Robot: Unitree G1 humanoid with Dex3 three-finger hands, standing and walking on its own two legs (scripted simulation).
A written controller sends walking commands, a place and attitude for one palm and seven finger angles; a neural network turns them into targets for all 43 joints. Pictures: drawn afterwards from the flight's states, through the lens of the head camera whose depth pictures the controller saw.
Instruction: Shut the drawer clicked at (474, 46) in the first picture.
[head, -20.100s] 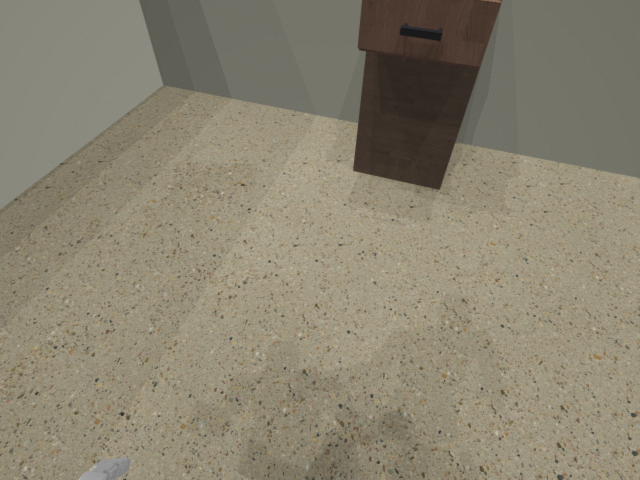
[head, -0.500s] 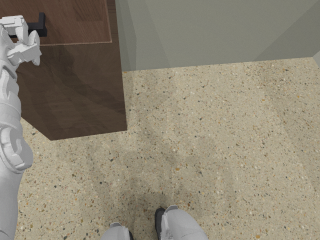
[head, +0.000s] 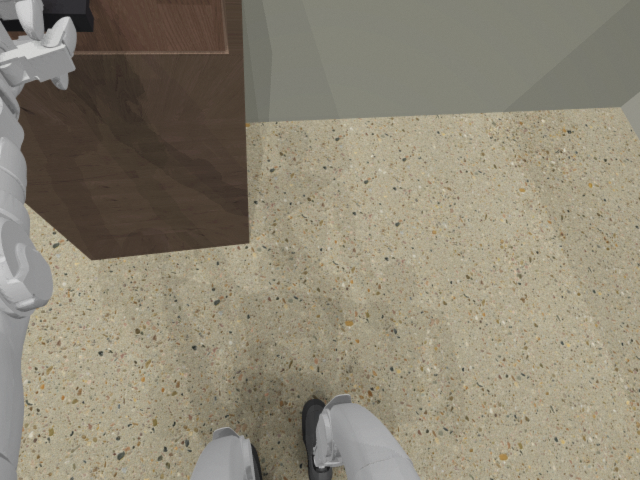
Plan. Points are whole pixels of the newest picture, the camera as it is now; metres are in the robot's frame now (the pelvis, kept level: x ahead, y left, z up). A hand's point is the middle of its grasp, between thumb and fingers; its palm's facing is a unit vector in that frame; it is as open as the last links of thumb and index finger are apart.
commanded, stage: pull the fist back off the drawer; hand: left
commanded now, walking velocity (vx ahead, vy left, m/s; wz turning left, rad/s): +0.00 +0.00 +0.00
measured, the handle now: (26, 1) +0.65 +0.22 +0.11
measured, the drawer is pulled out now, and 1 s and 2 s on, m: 0.00 0.00 0.00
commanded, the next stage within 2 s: draw the hand back to the body in 0.46 s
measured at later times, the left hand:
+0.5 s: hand (83, 61) +0.56 +0.16 +0.11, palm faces +0.04 -1.00 -0.02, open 3.3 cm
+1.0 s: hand (10, 138) +0.44 +0.20 +0.14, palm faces +0.04 -1.00 -0.03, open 3.3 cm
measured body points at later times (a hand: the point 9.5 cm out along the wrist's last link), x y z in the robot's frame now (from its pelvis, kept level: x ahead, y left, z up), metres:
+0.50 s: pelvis +0.04 -0.01 +0.02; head +0.16 -0.01 +0.45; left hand +0.55 +0.22 +0.11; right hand +0.00 -0.27 -0.09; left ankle -0.01 +0.07 -0.68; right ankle +0.06 -0.11 -0.68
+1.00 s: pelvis +0.06 -0.01 +0.04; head +0.10 -0.02 +0.49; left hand +0.43 +0.25 +0.15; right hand +0.16 -0.27 -0.06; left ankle -0.01 +0.08 -0.68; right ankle +0.06 -0.11 -0.68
